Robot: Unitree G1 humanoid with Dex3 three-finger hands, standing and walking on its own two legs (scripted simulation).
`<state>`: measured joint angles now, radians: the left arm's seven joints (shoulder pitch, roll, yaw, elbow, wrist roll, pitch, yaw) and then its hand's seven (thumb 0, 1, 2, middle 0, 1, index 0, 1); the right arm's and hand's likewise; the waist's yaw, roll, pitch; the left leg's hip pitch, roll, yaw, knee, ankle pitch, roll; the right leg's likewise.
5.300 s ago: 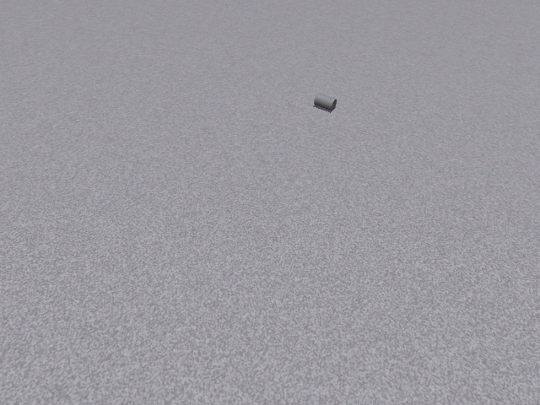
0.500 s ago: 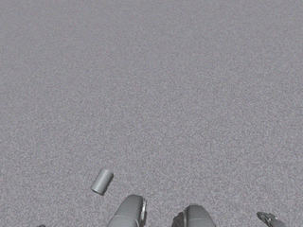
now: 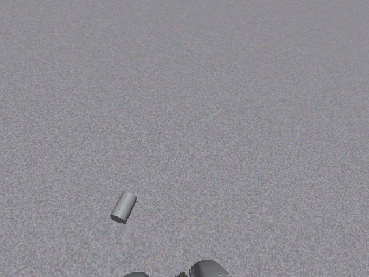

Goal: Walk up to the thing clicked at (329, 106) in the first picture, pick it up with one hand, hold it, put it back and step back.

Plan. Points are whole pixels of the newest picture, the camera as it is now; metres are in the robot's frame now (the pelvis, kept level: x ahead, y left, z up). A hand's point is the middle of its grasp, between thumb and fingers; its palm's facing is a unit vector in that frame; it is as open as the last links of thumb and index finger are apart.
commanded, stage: walk up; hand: left
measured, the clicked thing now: (123, 206) +0.52 +0.24 -0.71
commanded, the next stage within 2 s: none
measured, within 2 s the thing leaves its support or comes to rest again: neither
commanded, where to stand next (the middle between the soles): +0.13 -0.03 m, yaw -2 degrees
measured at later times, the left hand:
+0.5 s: hand out of the picture +0.07 +0.22 -0.12, palm faces -0.10 -0.88 -0.46, open 7.4 cm
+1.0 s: hand (101, 268) +0.17 +0.18 -0.14, palm faces -0.02 -0.94 -0.34, open 7.4 cm
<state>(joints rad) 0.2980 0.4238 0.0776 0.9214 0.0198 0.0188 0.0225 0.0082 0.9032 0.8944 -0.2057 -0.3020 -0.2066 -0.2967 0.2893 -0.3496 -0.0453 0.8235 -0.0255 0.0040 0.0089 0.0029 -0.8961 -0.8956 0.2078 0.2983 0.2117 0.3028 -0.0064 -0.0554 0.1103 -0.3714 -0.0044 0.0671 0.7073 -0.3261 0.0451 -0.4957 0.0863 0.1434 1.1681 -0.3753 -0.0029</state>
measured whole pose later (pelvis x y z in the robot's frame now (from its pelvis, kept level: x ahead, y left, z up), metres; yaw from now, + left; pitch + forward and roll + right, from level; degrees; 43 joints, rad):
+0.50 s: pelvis -0.01 -0.06 +0.00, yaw -7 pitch -4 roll +1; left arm 0.28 0.38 0.07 0.97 0.04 -0.02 -0.01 0.01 0.90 0.89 -0.20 -0.30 -0.21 -0.30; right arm 0.29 -0.43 -0.07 0.92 -0.01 0.03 0.01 0.00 -0.90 -0.90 0.20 0.30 0.20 0.30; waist -0.01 0.07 0.05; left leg -0.34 0.04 0.01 0.81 -0.45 0.01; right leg -0.32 0.00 -0.01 0.69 -0.31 -0.03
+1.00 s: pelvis +0.05 -0.07 +0.01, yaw -2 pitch -1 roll +0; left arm 0.10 0.35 0.03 0.99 -0.01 -0.02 0.01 0.01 0.90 0.89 -0.21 -0.30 -0.21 -0.30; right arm 0.18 -0.38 -0.03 1.01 0.00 -0.02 0.00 0.00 -0.90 -0.90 0.20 0.30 0.20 0.30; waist 0.00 -0.02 0.10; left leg -0.29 0.01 -0.03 0.60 -0.30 -0.02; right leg -0.23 -0.02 -0.05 0.60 -0.37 -0.01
